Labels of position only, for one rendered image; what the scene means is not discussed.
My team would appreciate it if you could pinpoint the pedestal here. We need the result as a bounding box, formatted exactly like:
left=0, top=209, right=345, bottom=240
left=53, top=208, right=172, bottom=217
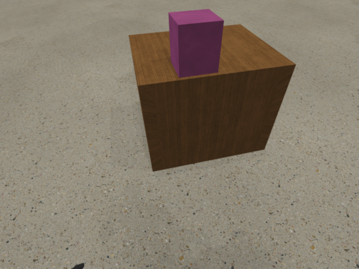
left=129, top=24, right=296, bottom=171

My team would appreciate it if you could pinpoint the carton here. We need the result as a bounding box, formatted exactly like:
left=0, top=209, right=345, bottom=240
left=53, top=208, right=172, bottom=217
left=168, top=9, right=224, bottom=78

